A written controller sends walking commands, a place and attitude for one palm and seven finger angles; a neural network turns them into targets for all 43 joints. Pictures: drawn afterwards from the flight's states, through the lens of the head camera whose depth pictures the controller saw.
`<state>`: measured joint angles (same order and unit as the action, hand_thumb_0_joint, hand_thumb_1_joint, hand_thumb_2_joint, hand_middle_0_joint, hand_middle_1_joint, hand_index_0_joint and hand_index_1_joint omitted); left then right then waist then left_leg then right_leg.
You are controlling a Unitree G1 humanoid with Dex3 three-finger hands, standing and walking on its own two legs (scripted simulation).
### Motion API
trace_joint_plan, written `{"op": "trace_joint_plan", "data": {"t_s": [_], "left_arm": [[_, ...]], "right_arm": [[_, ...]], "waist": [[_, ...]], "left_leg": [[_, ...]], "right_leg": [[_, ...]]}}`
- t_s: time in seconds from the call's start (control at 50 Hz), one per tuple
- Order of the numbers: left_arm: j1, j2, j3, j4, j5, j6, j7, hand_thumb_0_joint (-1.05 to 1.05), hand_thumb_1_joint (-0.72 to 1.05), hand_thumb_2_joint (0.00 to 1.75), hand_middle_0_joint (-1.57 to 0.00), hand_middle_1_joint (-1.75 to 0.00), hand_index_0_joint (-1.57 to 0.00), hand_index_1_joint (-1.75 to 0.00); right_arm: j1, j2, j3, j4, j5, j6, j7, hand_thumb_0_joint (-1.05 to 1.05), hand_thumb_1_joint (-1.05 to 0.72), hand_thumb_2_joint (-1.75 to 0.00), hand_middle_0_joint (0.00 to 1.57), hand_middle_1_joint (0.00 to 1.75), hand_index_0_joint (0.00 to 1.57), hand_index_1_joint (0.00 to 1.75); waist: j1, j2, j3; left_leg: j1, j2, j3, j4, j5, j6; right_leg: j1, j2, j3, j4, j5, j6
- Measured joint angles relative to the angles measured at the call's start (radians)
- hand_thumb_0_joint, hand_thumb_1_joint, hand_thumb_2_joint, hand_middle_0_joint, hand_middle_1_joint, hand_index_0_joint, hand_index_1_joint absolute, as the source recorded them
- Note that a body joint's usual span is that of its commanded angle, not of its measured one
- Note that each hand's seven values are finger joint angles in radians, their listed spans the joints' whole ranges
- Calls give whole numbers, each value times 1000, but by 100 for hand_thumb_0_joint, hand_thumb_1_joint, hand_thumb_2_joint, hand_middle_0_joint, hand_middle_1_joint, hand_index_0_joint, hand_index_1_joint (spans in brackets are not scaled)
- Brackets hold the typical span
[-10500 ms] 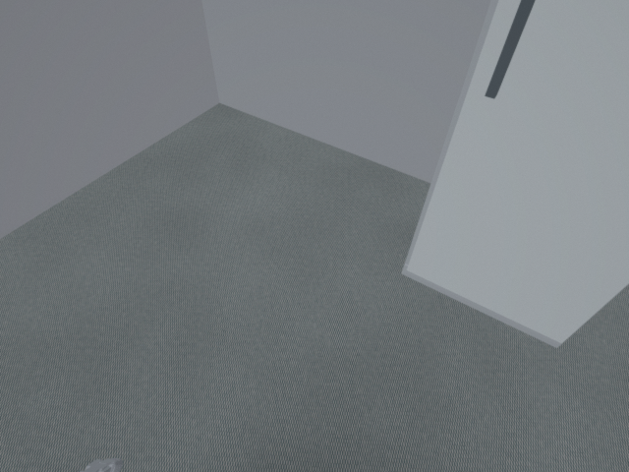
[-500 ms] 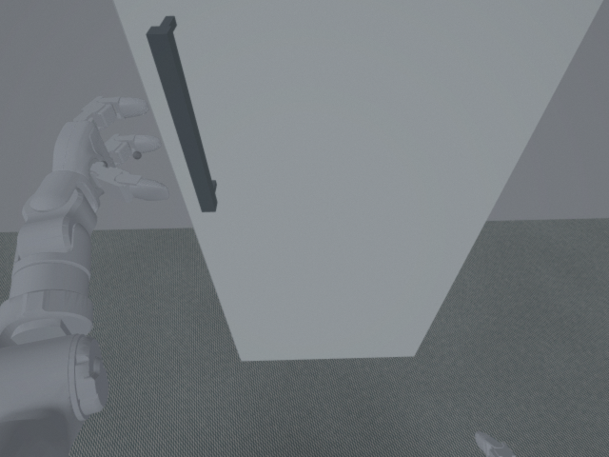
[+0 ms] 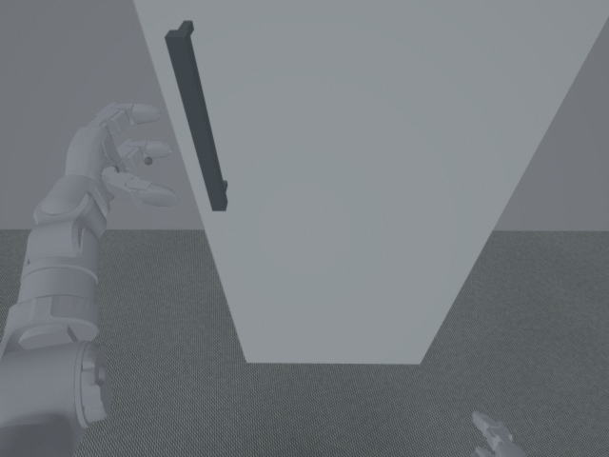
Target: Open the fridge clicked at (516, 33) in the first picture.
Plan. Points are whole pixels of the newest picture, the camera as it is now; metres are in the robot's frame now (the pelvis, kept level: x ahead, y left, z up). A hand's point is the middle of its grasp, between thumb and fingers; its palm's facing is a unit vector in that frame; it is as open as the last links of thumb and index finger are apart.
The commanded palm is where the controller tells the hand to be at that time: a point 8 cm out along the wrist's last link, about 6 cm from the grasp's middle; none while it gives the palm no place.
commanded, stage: move the hooked fingers beside the handle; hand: left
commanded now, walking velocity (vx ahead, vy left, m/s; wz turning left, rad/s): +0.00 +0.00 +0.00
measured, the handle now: (205, 128) +0.49 +0.16 +0.19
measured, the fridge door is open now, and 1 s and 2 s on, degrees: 0 0 0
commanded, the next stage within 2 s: feel for the door with the fingertips in 0.30 s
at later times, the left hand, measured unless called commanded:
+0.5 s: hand (142, 160) +0.42 +0.23 +0.20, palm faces +0.06 -1.00 -0.01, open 14.0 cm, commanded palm +0.40 +0.27 +0.19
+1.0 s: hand (180, 151) +0.44 +0.19 +0.20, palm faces +0.06 -1.00 +0.01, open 14.0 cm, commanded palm +0.41 +0.24 +0.19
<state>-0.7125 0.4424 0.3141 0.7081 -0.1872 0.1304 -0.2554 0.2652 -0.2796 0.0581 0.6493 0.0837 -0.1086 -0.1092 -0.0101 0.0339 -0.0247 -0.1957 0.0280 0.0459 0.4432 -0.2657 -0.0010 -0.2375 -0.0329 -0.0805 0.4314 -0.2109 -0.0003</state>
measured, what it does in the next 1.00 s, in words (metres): stands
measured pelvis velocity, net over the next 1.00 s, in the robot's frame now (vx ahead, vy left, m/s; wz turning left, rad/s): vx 0.00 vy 0.00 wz -0.02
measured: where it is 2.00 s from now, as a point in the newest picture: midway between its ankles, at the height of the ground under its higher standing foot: outside the picture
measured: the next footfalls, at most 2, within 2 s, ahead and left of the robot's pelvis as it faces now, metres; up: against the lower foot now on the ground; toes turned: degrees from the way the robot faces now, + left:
none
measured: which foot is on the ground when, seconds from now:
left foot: down 0.00-1.00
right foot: down 0.00-1.00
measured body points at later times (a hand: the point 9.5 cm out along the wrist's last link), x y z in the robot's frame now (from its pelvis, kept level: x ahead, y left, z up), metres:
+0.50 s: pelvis -0.01 +0.00 +0.00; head +0.00 -0.01 +0.45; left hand +0.41 +0.28 +0.20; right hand +0.10 -0.26 -0.11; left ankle -0.02 +0.12 -0.74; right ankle +0.01 -0.12 -0.74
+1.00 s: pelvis +0.00 +0.00 +0.00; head +0.01 -0.01 +0.45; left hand +0.43 +0.24 +0.20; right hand +0.12 -0.24 -0.11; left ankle -0.02 +0.12 -0.74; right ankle +0.01 -0.12 -0.74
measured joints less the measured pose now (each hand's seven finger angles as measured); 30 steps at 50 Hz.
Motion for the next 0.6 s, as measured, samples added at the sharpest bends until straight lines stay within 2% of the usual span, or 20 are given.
{"op": "trace_joint_plan", "data": {"t_s": [0.1, 0.2, 0.34, 0.48, 0.6], "left_arm": [[-29, -18, -10, 24, 1, -28, 9, -1, -50, 29, -30, -120, -30, -120], [-22, -22, 14, 27, 6, -43, 15, -1, -50, 30, -30, -120, -30, -120], [29, 15, 51, 13, 11, -36, 5, -1, -50, 30, -31, -120, -30, -120], [0, 28, 26, 29, -5, -42, -14, -1, -50, 29, -30, -120, -30, -120], [-38, -3, -7, 45, -12, -40, 0, -1, -50, 29, -30, -120, -30, -120]], "right_arm": [[-8, 2, 2, -1, -4, -4, 2, 1, -91, -90, 20, 30, 20, 30], [2, 8, 5, -3, -7, 4, 11, 1, -91, -90, 20, 30, 20, 30], [34, 7, 3, -9, -3, 19, 10, 1, -91, -90, 20, 30, 20, 30], [53, -5, -2, 19, 0, 3, -4, 1, -91, -90, 20, 30, 20, 30], [45, -8, -6, 29, -3, -11, 1, 1, -91, -90, 20, 30, 20, 30]], "waist": [[-2, 0, 1], [-11, -1, -6], [-20, -2, -2], [-12, -7, 8], [-14, -7, 3]], "left_leg": [[-8, -2, 0, 2, 3, 1], [-2, 0, 12, -5, 4, 1], [5, 4, 22, -7, 3, 1], [-7, 2, 7, 2, 5, 2], [-22, -3, 5, 6, 7, 6]], "right_leg": [[-8, -2, 0, 3, 3, 0], [-12, 0, 12, 4, 4, 1], [-9, 6, 22, 2, 7, 0], [-6, 3, 8, -7, 13, 1], [-19, -3, 6, -4, 15, 4]]}}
